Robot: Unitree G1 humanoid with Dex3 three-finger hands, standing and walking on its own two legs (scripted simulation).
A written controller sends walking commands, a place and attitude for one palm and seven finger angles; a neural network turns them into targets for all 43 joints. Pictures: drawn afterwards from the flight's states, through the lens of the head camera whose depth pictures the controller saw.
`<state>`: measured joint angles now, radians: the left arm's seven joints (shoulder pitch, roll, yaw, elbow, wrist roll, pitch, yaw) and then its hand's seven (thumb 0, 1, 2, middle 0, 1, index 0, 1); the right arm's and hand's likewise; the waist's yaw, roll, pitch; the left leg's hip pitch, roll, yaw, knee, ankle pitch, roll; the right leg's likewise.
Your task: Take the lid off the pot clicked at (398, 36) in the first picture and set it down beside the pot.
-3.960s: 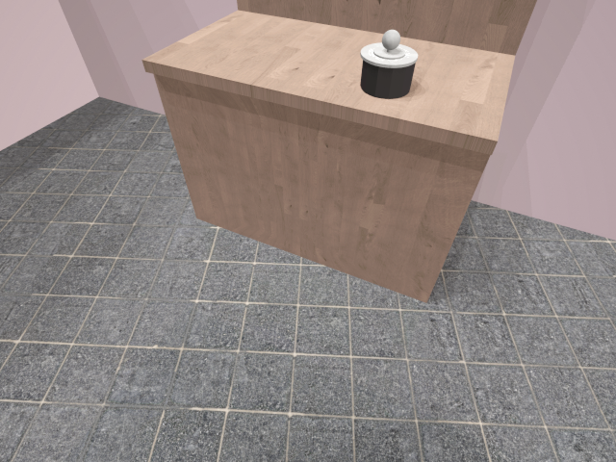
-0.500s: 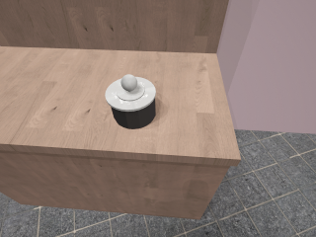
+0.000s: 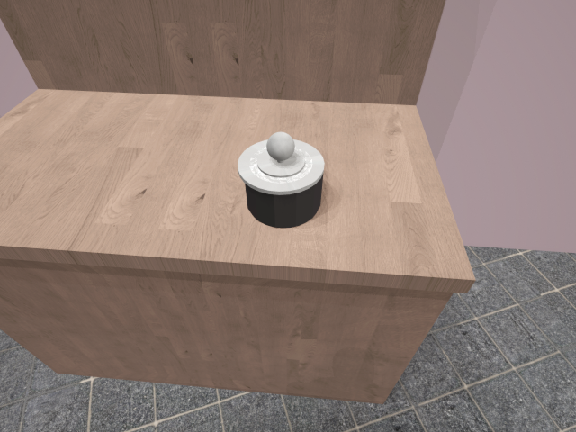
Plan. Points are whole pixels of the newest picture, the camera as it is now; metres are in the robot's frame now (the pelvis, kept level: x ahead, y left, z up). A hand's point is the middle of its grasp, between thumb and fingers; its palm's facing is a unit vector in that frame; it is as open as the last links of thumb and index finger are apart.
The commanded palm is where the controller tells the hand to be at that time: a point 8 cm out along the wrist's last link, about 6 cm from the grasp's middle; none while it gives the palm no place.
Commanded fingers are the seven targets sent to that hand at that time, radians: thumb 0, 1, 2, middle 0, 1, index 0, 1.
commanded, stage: come to a stop and stand still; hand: left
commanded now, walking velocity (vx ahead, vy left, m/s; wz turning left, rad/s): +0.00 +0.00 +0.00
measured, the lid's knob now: (280, 146) +0.54 +0.05 +0.13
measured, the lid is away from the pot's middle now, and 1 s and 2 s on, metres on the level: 0.00 0.00 0.00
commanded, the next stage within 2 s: look again from close up in 1.32 s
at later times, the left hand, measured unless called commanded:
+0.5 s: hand out of the picture +0.02 +0.20 -0.16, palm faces +0.00 -0.98 -0.21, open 7.3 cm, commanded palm none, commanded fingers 0.00 0.90 0.90 -0.20 -0.30 -0.20 -0.30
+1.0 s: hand out of the picture +0.04 +0.18 -0.16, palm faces +0.01 -0.98 -0.20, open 7.3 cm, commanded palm none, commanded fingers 0.00 0.90 0.90 -0.20 -0.30 -0.20 -0.30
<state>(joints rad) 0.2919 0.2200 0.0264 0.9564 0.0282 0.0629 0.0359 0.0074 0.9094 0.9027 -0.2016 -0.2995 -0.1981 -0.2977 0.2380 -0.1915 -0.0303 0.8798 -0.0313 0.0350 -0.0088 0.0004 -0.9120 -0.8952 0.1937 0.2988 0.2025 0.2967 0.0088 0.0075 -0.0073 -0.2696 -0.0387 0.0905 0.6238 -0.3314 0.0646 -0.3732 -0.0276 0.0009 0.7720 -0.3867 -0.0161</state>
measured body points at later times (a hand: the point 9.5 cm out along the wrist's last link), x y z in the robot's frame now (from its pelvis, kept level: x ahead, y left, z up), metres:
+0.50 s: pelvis +0.01 +0.03 +0.02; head +0.02 +0.02 +0.46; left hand +0.02 +0.25 -0.14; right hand +0.01 -0.20 -0.15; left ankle +0.01 +0.08 -0.72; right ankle +0.03 -0.12 -0.72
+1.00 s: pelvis +0.04 +0.01 +0.02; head +0.06 +0.00 +0.47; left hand +0.04 +0.23 -0.14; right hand +0.05 -0.21 -0.14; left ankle +0.01 +0.08 -0.72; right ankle +0.03 -0.12 -0.72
